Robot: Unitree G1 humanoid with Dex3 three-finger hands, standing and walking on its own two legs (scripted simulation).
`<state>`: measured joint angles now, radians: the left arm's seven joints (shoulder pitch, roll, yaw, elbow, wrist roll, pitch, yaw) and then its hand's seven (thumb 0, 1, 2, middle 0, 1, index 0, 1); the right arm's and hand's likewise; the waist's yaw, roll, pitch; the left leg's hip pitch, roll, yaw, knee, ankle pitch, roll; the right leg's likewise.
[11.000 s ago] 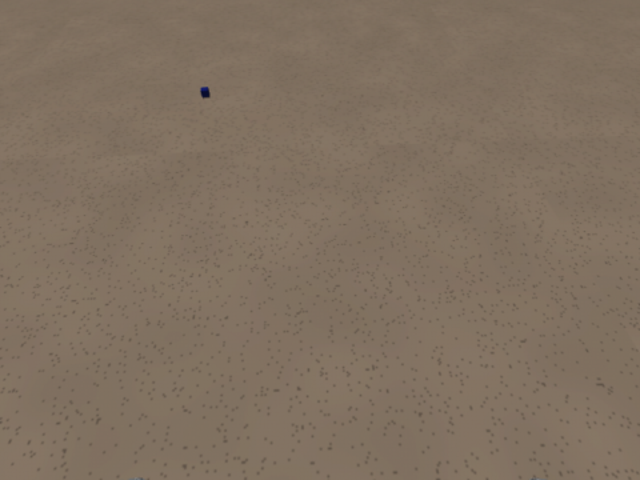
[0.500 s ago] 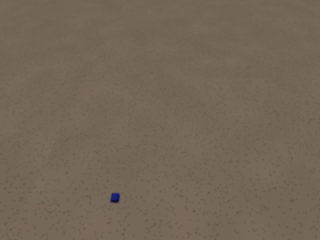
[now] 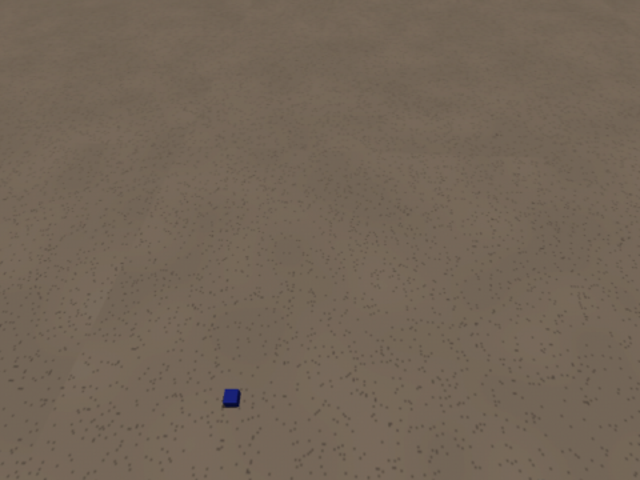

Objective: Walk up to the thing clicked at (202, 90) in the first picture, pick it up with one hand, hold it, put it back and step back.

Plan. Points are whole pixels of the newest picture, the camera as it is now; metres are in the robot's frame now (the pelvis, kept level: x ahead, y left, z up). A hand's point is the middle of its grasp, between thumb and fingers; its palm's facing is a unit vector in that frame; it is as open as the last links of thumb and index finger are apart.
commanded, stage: stand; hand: left
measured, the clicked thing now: (232, 398) +0.44 +0.31 -0.76
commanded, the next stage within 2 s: walk up in 0.04 s
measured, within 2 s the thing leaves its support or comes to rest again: neither
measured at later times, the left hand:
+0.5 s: hand out of the picture +0.08 +0.36 -0.17, palm faces +0.02 -0.92 -0.38, open 7.4 cm
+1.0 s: hand (113, 467) +0.16 +0.32 -0.15, palm faces +0.00 -0.95 -0.32, open 7.4 cm
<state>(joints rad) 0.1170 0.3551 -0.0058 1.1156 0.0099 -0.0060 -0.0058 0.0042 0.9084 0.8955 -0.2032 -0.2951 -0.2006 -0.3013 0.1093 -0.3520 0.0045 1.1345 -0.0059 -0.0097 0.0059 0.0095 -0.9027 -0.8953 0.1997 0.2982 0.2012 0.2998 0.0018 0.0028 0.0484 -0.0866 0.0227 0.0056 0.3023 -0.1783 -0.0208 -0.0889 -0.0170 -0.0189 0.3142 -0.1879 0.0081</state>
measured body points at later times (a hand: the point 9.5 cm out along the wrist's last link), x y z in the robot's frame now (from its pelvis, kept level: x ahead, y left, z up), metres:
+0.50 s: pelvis +0.02 +0.08 -0.01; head +0.06 +0.10 +0.44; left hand +0.08 +0.41 -0.14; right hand +0.10 -0.22 -0.13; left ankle +0.02 +0.19 -0.75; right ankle +0.01 -0.07 -0.72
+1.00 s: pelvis +0.05 +0.07 +0.00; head +0.07 +0.08 +0.45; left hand +0.16 +0.37 -0.13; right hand +0.16 -0.23 -0.12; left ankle +0.02 +0.19 -0.75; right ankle +0.04 -0.04 -0.75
